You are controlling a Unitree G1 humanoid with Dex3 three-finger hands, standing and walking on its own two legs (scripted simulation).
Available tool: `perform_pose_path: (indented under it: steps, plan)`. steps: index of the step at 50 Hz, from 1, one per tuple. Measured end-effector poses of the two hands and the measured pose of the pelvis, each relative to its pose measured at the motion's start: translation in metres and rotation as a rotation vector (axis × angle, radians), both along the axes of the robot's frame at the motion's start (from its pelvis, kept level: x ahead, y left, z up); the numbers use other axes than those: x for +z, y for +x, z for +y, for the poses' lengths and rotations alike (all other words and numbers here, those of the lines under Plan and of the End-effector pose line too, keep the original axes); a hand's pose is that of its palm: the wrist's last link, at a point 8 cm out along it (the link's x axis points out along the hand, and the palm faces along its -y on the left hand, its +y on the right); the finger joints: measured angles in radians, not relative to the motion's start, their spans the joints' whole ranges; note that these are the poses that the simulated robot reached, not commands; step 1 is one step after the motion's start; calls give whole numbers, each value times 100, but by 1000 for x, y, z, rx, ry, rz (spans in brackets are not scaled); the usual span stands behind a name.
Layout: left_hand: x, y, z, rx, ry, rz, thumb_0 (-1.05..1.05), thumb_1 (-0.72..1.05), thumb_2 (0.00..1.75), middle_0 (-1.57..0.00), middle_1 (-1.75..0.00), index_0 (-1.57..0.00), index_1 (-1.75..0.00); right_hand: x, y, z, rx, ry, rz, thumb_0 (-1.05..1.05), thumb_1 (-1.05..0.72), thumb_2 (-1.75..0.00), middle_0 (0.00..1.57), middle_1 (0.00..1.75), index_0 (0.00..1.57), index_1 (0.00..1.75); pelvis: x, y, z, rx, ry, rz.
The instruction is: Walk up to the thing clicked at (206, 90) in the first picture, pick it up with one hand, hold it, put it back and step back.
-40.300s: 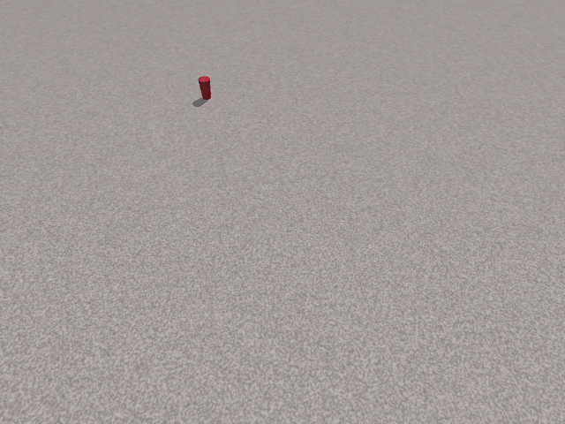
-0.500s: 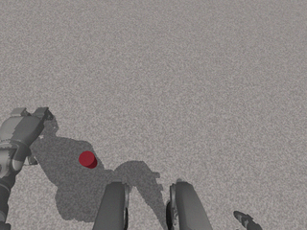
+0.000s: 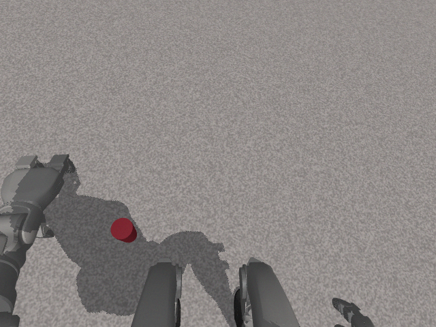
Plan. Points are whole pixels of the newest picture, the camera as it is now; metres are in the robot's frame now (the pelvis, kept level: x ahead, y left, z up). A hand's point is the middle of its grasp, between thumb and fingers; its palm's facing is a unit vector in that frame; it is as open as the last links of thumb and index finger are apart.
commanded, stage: go down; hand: left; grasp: from above
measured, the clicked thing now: (125, 232) +0.38 +0.28 -0.55
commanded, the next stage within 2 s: none
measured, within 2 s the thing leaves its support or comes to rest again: neither
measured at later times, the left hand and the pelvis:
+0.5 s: hand (47, 204) +0.34 +0.32 -0.09, palm faces -0.41 -0.02 -0.91, open 13.7 cm; pelvis +0.00 +0.00 +0.00, yaw +0 degrees
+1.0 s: hand (46, 204) +0.34 +0.32 -0.09, palm faces -0.40 -0.02 -0.92, open 13.7 cm; pelvis +0.00 +0.00 +0.00, yaw +0 degrees
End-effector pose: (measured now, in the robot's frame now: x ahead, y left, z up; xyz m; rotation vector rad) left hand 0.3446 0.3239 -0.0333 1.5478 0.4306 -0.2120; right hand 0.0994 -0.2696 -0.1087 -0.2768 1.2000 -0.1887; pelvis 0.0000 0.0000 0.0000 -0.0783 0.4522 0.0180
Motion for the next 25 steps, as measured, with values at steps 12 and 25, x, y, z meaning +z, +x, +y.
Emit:
perform_pose_path:
  steps: [12,25]
  plan:
    - [12,-6,1,11,-11,14,0,-42,86,-15,-105,-18,-102,10,-6,7,-18,11,10,0,-93,-90,21,30,20,29,11,3,2,1,0,-18]
    - [-1,1,-1,-11,-2,9,0,-45,88,-13,-104,-15,-102,0,-5,-1,-6,-4,13,0,-92,-90,21,30,20,29,0,2,1,-2,1,3]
